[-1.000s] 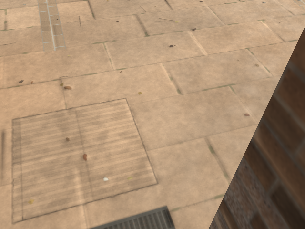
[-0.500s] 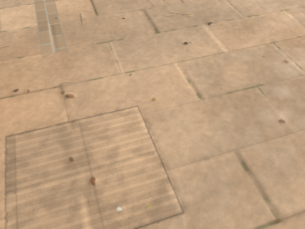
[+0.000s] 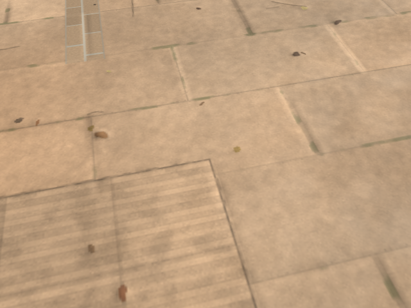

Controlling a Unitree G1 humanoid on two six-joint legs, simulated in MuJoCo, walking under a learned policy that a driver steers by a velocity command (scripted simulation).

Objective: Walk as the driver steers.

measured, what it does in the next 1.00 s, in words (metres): walks ahead, turning left: left foot, then right foot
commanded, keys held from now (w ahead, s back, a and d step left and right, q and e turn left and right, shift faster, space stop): w+q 0.50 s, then q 0.50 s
